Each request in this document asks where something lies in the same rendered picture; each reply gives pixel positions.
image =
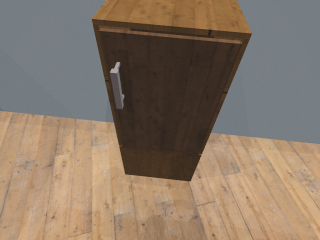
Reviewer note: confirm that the handle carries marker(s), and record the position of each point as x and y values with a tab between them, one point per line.
116	85

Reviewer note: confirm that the cupboard door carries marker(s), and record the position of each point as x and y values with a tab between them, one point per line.
172	86

